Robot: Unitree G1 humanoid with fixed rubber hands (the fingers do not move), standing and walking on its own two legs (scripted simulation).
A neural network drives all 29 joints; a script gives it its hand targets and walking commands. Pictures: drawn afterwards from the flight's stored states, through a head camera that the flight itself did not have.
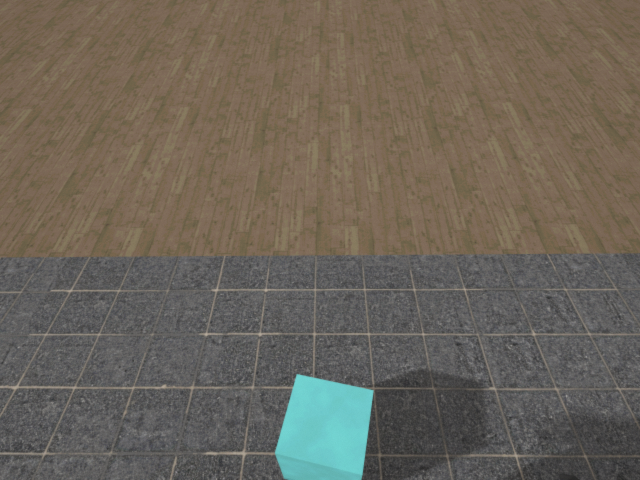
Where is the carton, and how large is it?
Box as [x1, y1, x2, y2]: [275, 374, 373, 479]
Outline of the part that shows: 297,374 275,451 284,478 360,479 362,474 373,390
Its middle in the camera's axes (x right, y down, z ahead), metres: +0.02 +0.53 +1.05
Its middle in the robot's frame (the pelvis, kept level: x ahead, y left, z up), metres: +0.39 +0.02 -0.66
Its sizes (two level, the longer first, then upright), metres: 0.210 0.200 0.250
